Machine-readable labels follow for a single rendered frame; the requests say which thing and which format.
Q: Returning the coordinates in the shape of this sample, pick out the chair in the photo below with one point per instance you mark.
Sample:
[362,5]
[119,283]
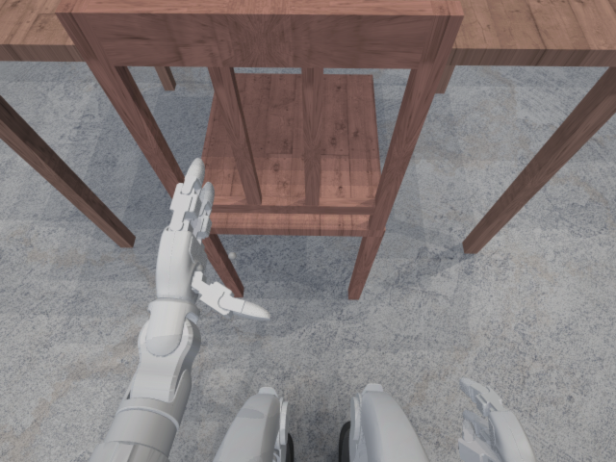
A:
[287,154]

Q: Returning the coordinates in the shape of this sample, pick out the left robot shin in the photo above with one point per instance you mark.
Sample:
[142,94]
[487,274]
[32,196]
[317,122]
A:
[279,455]

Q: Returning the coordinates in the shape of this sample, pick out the robot right thigh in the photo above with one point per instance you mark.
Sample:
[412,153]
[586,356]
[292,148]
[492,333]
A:
[377,420]

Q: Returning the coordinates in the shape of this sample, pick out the right robot hand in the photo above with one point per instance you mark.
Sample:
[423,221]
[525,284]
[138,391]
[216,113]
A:
[502,438]

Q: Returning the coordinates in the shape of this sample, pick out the left robot hand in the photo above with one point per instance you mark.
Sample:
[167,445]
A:
[181,250]

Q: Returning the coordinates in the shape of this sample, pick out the table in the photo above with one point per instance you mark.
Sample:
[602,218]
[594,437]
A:
[492,32]

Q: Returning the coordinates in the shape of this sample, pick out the robot left forearm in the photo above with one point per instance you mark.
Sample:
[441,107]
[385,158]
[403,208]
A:
[154,403]

